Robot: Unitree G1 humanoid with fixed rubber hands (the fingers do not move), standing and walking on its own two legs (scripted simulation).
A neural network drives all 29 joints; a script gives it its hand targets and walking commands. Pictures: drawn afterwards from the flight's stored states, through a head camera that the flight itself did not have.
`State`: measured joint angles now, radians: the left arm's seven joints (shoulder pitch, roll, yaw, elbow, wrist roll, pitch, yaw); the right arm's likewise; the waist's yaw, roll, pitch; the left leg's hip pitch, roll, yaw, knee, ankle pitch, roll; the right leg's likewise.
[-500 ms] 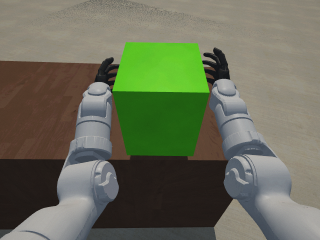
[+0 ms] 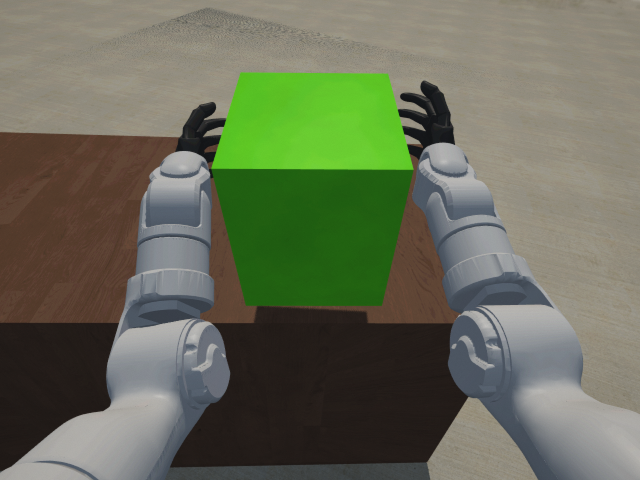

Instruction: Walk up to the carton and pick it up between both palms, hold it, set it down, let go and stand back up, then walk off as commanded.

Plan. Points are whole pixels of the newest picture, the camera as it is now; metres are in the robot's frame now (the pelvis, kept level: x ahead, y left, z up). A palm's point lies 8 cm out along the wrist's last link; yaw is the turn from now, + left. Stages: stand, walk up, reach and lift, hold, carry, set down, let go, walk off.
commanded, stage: reach and lift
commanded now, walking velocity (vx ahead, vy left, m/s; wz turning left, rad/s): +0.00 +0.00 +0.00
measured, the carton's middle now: (314, 194) +0.44 +0.04 +0.16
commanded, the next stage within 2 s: hold in 0.98 s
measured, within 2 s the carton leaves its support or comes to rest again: neither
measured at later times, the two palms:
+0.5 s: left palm (192, 150) +0.38 +0.18 +0.25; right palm (448, 130) +0.40 -0.10 +0.29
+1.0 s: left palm (188, 135) +0.37 +0.18 +0.28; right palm (461, 106) +0.38 -0.11 +0.32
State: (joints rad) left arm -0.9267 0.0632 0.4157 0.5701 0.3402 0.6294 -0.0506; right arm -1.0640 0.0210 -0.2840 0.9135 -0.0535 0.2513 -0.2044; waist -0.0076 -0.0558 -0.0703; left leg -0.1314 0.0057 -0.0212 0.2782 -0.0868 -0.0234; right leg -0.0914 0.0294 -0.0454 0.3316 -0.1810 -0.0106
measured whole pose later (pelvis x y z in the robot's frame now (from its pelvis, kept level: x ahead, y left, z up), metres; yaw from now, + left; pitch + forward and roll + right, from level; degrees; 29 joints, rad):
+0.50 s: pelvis +0.00 +0.00 +0.00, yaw +0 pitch -4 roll +0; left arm -0.94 0.08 0.40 0.53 0.32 0.71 -0.06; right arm -1.12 -0.01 -0.23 0.90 0.04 0.34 -0.23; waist -0.03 -0.06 -0.10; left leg -0.12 0.01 -0.02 0.28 -0.09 -0.02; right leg -0.08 0.03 -0.05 0.32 -0.18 -0.01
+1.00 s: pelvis +0.00 +0.00 +0.00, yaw +0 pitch -4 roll +0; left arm -0.94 0.08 0.37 0.44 0.31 0.81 -0.06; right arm -1.14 -0.06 -0.15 0.84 0.15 0.44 -0.26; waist -0.04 -0.06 -0.13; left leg -0.12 0.01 -0.02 0.28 -0.08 -0.02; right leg -0.08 0.03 -0.05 0.32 -0.18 -0.01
